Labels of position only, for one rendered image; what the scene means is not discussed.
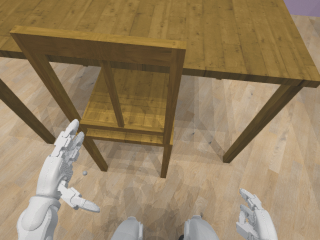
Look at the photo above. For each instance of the left robot hand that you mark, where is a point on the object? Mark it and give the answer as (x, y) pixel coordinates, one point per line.
(58, 165)

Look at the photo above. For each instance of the table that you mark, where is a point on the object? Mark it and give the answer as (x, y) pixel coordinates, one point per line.
(243, 40)

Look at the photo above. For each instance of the chair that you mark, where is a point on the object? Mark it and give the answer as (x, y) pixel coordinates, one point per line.
(126, 106)

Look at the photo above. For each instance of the robot left forearm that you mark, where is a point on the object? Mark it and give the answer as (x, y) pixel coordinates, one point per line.
(39, 220)

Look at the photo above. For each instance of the left robot thigh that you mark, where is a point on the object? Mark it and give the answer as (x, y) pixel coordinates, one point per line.
(129, 230)

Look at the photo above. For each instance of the right robot thigh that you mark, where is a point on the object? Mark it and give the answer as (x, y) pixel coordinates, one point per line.
(199, 229)

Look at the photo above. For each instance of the right robot hand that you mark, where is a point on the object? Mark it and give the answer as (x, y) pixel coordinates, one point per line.
(260, 225)

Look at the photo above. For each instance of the robot thigh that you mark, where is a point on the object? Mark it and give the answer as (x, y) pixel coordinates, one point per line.
(199, 229)
(129, 230)

